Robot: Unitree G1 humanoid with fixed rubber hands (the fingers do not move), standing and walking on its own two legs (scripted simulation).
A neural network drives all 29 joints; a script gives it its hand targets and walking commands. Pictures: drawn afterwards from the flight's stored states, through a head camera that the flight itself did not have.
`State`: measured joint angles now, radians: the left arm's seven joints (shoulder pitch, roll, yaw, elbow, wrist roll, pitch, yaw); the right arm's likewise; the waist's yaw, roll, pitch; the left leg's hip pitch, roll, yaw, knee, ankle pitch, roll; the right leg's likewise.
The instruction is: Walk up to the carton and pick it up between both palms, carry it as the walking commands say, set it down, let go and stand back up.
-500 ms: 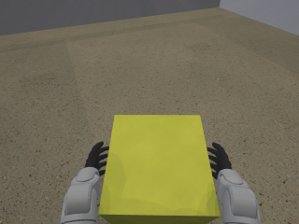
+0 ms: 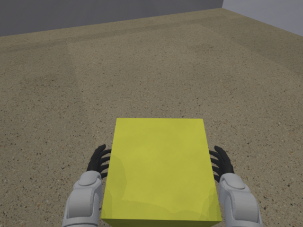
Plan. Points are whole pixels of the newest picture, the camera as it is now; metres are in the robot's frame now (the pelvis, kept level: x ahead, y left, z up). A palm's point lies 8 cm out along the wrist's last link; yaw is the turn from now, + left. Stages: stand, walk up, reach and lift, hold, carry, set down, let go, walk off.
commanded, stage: carry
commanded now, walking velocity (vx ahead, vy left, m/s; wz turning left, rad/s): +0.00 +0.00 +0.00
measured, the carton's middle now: (158, 177) +0.30 +0.00 -0.04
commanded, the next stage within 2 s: hold in 0.24 s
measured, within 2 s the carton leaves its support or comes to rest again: neither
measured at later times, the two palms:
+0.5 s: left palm (96, 167) +0.28 +0.17 +0.05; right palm (224, 168) +0.28 -0.16 +0.05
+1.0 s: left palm (108, 169) +0.31 +0.15 -0.01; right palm (222, 172) +0.31 -0.18 -0.01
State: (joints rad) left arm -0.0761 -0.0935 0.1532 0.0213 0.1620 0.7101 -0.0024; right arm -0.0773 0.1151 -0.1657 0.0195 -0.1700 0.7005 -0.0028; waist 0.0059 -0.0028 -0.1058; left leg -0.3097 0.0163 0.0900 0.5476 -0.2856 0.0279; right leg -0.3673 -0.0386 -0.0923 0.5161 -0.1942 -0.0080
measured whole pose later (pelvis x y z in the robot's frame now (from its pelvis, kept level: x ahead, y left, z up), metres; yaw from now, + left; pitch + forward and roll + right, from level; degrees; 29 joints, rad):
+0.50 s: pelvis +0.00 +0.00 +0.01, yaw +4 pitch -6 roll -1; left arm -0.19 -0.12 0.22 0.14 0.18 0.68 -0.02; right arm -0.18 0.13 -0.23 0.08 -0.20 0.71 0.01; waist -0.04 0.02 0.08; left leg -0.07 -0.01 0.02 0.41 -0.23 0.03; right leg -0.10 -0.01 -0.08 0.36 -0.15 -0.01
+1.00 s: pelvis -0.01 -0.02 +0.00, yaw +4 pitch +3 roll +0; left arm -0.41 -0.15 0.42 0.45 0.35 0.45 -0.09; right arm -0.38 0.18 -0.42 0.37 -0.36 0.48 0.06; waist -0.06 0.03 0.08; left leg -0.35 0.00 0.01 0.54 -0.24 0.01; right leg -0.38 -0.01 -0.09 0.51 -0.18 -0.03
